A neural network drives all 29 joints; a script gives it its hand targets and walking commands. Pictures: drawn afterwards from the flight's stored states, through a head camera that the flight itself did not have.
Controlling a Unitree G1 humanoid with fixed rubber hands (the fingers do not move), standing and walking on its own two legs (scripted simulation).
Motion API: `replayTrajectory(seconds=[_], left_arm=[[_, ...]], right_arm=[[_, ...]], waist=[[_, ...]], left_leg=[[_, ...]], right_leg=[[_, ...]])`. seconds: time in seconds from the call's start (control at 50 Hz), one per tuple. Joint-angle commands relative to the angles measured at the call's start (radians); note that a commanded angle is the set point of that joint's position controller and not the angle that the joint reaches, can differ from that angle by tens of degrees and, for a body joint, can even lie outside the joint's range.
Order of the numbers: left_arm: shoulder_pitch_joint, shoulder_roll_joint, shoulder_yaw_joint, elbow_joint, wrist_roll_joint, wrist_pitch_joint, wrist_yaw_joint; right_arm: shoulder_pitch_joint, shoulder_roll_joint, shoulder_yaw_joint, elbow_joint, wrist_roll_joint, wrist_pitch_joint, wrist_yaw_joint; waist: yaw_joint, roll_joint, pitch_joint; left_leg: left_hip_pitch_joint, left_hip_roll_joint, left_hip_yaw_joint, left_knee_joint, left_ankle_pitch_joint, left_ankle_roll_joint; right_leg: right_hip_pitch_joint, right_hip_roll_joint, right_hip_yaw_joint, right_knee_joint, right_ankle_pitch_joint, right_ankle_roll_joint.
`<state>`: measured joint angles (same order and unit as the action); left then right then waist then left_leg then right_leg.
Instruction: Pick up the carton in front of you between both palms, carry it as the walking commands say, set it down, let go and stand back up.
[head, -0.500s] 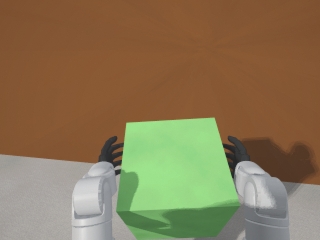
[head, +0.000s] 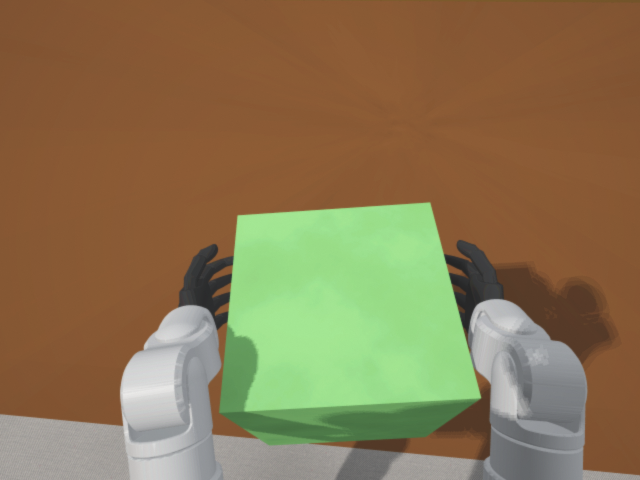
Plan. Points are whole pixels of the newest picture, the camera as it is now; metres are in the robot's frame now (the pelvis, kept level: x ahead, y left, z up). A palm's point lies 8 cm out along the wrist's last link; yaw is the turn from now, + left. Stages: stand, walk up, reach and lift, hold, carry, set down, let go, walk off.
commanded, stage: carry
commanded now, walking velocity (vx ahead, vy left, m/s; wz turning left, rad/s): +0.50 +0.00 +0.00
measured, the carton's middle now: (340, 337) +0.28 +0.00 +0.05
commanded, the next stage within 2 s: none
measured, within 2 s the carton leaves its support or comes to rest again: neither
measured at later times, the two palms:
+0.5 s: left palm (246, 89) +0.69 +0.14 +0.17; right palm (417, 88) +0.71 -0.16 +0.16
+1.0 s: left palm (264, 16) +1.04 +0.14 +0.18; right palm (392, 20) +1.02 -0.16 +0.18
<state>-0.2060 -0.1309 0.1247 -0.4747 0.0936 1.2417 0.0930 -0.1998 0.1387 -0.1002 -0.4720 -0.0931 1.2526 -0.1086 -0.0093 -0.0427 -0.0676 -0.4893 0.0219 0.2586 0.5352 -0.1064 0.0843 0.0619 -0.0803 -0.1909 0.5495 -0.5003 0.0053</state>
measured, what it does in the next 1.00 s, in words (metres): climbs: right foot, then left foot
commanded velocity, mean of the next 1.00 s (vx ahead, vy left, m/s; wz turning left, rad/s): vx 0.50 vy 0.00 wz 0.00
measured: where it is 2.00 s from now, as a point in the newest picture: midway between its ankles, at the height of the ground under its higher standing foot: (327, 211)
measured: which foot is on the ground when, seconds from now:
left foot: down 0.00-0.44, up 0.46-0.84, down 0.86-1.00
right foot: down 0.00-0.00, up 0.02-0.42, down 0.44-0.86, up 0.88-1.00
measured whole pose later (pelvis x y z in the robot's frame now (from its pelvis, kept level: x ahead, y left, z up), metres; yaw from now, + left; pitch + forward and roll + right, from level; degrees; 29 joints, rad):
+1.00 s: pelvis +0.65 +0.01 +0.05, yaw +0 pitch +6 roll +0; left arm -0.79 -0.02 0.31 -0.10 0.06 1.30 0.11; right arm -0.77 0.04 -0.25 -0.10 -0.08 1.30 -0.14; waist -0.07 0.00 0.10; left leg -0.47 -0.03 0.13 0.59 -0.34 0.06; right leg -0.49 0.03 -0.01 1.34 -0.46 -0.05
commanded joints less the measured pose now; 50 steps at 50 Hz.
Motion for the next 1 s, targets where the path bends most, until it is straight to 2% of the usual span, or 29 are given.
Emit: replayTrajectory(seconds=[0.0,0.02,0.06,0.08,0.14,0.24,0.34,0.38,0.4,0.42,0.44,0.46,0.48,0.52,0.54,0.58,0.64,0.7,0.78,0.8,0.82,0.84,0.86,0.88,0.9,0.92,0.94,0.96,0.98], left_arm=[[-0.549,-0.690,-0.691,-0.089,-0.414,0.059,-0.232],[-0.593,-0.711,-0.697,-0.062,-0.415,0.063,-0.228],[-0.655,-0.743,-0.690,-0.031,-0.424,0.061,-0.225],[-0.690,-0.749,-0.691,-0.014,-0.423,0.060,-0.222],[-0.785,-0.737,-0.684,0.060,-0.412,0.059,-0.204],[-0.911,-0.732,-0.635,0.222,-0.400,0.079,-0.179],[-1.104,-0.775,-0.581,0.364,-0.430,0.087,-0.183],[-1.183,-0.788,-0.546,0.424,-0.444,0.086,-0.185],[-1.204,-0.797,-0.526,0.461,-0.448,0.085,-0.186],[-1.218,-0.804,-0.503,0.497,-0.452,0.081,-0.187],[-1.232,-0.804,-0.481,0.523,-0.455,0.078,-0.189],[-1.275,-0.789,-0.462,0.552,-0.446,0.072,-0.188],[-1.275,-0.832,-0.455,0.562,-0.465,0.068,-0.192],[-1.379,-0.919,-0.454,0.488,-0.504,0.058,-0.199],[-1.430,-0.950,-0.461,0.444,-0.521,0.055,-0.199],[-1.474,-0.987,-0.471,0.372,-0.541,0.051,-0.194],[-1.442,-0.979,-0.492,0.302,-0.534,0.047,-0.184],[-1.397,-0.935,-0.524,0.245,-0.519,0.041,-0.183],[-1.325,-0.870,-0.564,0.237,-0.497,0.044,-0.192],[-1.302,-0.858,-0.570,0.253,-0.491,0.047,-0.196],[-1.285,-0.850,-0.576,0.271,-0.489,0.050,-0.199],[-1.283,-0.846,-0.582,0.289,-0.483,0.053,-0.204],[-1.272,-0.826,-0.589,0.305,-0.465,0.058,-0.206],[-1.272,-0.853,-0.581,0.302,-0.467,0.067,-0.210],[-1.292,-0.838,-0.583,0.323,-0.459,0.069,-0.209],[-1.291,-0.841,-0.569,0.329,-0.448,0.066,-0.206],[-1.294,-0.845,-0.550,0.328,-0.434,0.063,-0.201],[-1.287,-0.847,-0.534,0.332,-0.416,0.059,-0.193],[-1.279,-0.841,-0.517,0.333,-0.395,0.057,-0.184]], right_arm=[[-0.535,0.687,0.649,-0.044,0.398,0.027,0.241],[-0.577,0.690,0.650,-0.052,0.414,0.036,0.239],[-0.665,0.725,0.663,-0.059,0.424,0.041,0.234],[-0.721,0.731,0.672,-0.060,0.433,0.041,0.233],[-0.843,0.714,0.673,-0.015,0.463,0.047,0.233],[-0.972,0.695,0.617,0.161,0.482,0.068,0.237],[-1.158,0.741,0.555,0.322,0.490,0.067,0.235],[-1.240,0.766,0.530,0.375,0.495,0.064,0.227],[-1.277,0.779,0.520,0.400,0.498,0.064,0.223],[-1.301,0.792,0.511,0.426,0.498,0.064,0.218],[-1.335,0.804,0.503,0.440,0.499,0.063,0.215],[-1.361,0.838,0.488,0.462,0.500,0.066,0.211],[-1.398,0.835,0.465,0.461,0.494,0.061,0.204],[-1.476,0.885,0.440,0.431,0.487,0.052,0.185],[-1.476,0.904,0.430,0.419,0.476,0.048,0.175],[-1.458,0.911,0.409,0.391,0.445,0.042,0.154],[-1.377,0.878,0.402,0.362,0.378,0.030,0.129],[-1.319,0.829,0.424,0.319,0.326,0.017,0.119],[-1.263,0.772,0.468,0.282,0.300,0.020,0.120],[-1.247,0.762,0.479,0.286,0.304,0.024,0.125],[-1.233,0.757,0.490,0.297,0.311,0.028,0.133],[-1.222,0.758,0.501,0.310,0.325,0.032,0.143],[-1.213,0.762,0.508,0.310,0.347,0.037,0.155],[-1.239,0.748,0.509,0.333,0.350,0.031,0.163],[-1.226,0.787,0.522,0.351,0.382,0.038,0.175],[-1.266,0.815,0.540,0.313,0.422,0.038,0.187],[-1.313,0.852,0.562,0.279,0.461,0.037,0.196],[-1.367,0.885,0.582,0.241,0.497,0.035,0.204],[-1.411,0.905,0.596,0.215,0.525,0.035,0.210]], waist=[[-0.029,0.346,-0.398],[-0.027,0.273,-0.373],[-0.023,0.095,-0.340],[-0.015,0.081,-0.330],[-0.017,0.135,-0.335],[-0.040,0.166,-0.271],[-0.050,0.194,-0.219],[-0.027,0.208,-0.226],[0.008,0.189,-0.267],[0.050,0.129,-0.353],[0.089,-0.014,-0.458],[0.075,-0.284,-0.552],[0.095,-0.292,-0.540],[0.104,-0.094,-0.476],[0.101,-0.044,-0.474],[0.086,-0.040,-0.510],[0.090,-0.054,-0.522],[0.102,-0.062,-0.482],[0.093,-0.100,-0.432],[0.075,-0.114,-0.438],[0.027,-0.116,-0.475],[-0.039,-0.094,-0.546],[-0.091,0.003,-0.609],[-0.080,0.365,-0.724],[-0.089,0.342,-0.674],[-0.099,0.250,-0.595],[-0.104,0.135,-0.540],[-0.100,0.090,-0.505],[-0.094,0.087,-0.511]], left_leg=[[0.809,0.395,-0.808,-0.299,-0.177,0.200],[0.783,0.388,-0.706,-0.274,-0.064,0.199],[0.656,0.336,-0.514,-0.235,0.120,0.126],[0.591,0.314,-0.444,-0.250,0.108,0.094],[0.535,0.269,-0.317,-0.284,0.073,0.084],[0.571,0.225,-0.218,-0.278,0.170,0.097],[0.586,0.199,-0.165,-0.201,0.305,0.077],[0.572,0.200,-0.137,-0.120,0.433,0.052],[0.535,0.180,-0.087,0.004,0.515,0.025],[0.461,0.132,-0.044,0.198,0.494,-0.006],[0.275,0.103,-0.073,0.445,0.205,-0.041],[-0.046,-0.048,-0.145,0.695,-0.337,-0.076],[-0.226,-0.074,-0.246,0.863,-0.437,-0.060],[-0.333,-0.003,-0.282,0.916,-0.360,-0.022],[-0.330,0.020,-0.289,0.868,-0.315,-0.018],[-0.304,0.028,-0.283,0.800,-0.267,-0.018],[-0.385,0.024,-0.250,0.731,-0.295,-0.028],[-0.402,0.013,-0.202,0.546,-0.264,-0.043],[-0.171,-0.053,-0.090,0.182,-0.120,-0.041],[-0.055,-0.095,-0.043,0.111,-0.116,-0.027],[0.132,-0.140,0.001,0.031,-0.071,-0.006],[0.390,-0.102,-0.029,-0.020,-0.010,0.015],[0.645,0.080,-0.295,-0.010,-0.109,0.043],[0.923,0.337,-0.820,-0.082,0.073,0.233],[0.973,0.331,-0.880,-0.107,0.207,0.269],[0.949,0.304,-0.749,-0.049,0.380,0.249],[0.916,0.283,-0.664,-0.026,0.450,0.202],[0.879,0.264,-0.610,-0.034,0.465,0.168],[0.859,0.250,-0.579,-0.047,0.416,0.144]], right_leg=[[-0.659,0.135,0.071,0.723,0.033,-0.001],[-0.730,0.069,0.174,0.846,0.022,-0.034],[-0.728,-0.011,0.208,0.771,0.119,-0.065],[-0.700,-0.032,0.211,0.698,0.165,-0.064],[-0.678,-0.017,0.158,0.566,0.216,-0.048],[-0.762,-0.004,0.088,0.313,0.324,-0.024],[-0.708,0.045,0.030,0.117,0.403,-0.056],[-0.604,0.074,0.009,0.059,0.387,-0.084],[-0.460,0.113,-0.027,0.008,0.391,-0.095],[-0.242,0.146,-0.051,-0.030,0.365,-0.101],[0.004,-0.042,0.194,-0.031,0.312,-0.128],[0.264,-0.291,0.670,-0.099,0.353,-0.281],[0.306,-0.292,0.789,-0.203,0.282,-0.323],[0.258,-0.242,0.605,-0.106,0.569,-0.277],[0.228,-0.225,0.526,-0.092,0.647,-0.250],[0.216,-0.199,0.453,-0.106,0.611,-0.221],[0.267,-0.192,0.399,-0.093,0.683,-0.238],[0.253,-0.159,0.331,-0.098,0.753,-0.240],[0.155,-0.092,0.185,-0.074,0.932,-0.191],[0.119,-0.082,0.142,-0.023,1.074,-0.171],[0.060,-0.072,0.086,0.098,1.193,-0.142],[-0.057,-0.064,0.050,0.251,1.082,-0.103],[-0.271,-0.045,0.099,0.423,0.721,-0.076],[-0.600,0.132,0.140,0.697,0.096,-0.027],[-0.763,0.155,0.220,0.896,-0.020,-0.036],[-0.860,0.120,0.239,0.958,-0.001,-0.049],[-0.906,0.097,0.232,0.923,0.024,-0.050],[-0.917,0.077,0.231,0.860,0.050,-0.055],[-0.895,0.067,0.232,0.801,0.079,-0.057]])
